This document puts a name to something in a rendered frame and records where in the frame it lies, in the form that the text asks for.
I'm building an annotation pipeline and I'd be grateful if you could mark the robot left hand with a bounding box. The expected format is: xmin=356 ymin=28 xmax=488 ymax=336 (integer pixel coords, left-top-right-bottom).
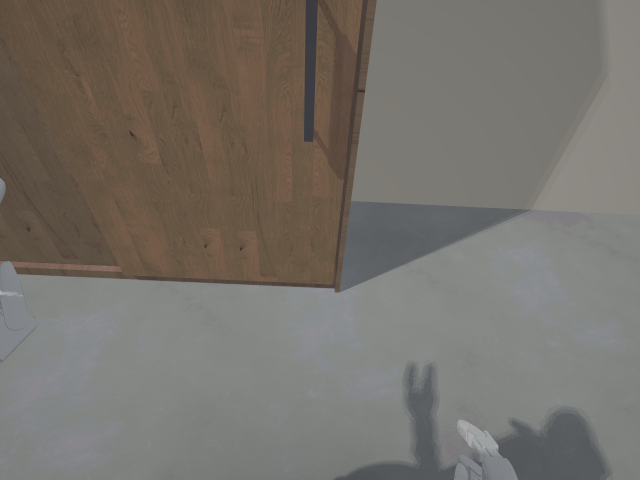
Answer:
xmin=0 ymin=178 xmax=39 ymax=364

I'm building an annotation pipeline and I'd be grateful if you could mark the wardrobe door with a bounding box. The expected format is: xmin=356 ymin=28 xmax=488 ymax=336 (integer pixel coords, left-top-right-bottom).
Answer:
xmin=0 ymin=32 xmax=119 ymax=266
xmin=0 ymin=0 xmax=363 ymax=285

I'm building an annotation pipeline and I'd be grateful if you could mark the robot right hand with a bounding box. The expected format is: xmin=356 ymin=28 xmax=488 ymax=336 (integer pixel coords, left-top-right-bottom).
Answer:
xmin=454 ymin=420 xmax=518 ymax=480

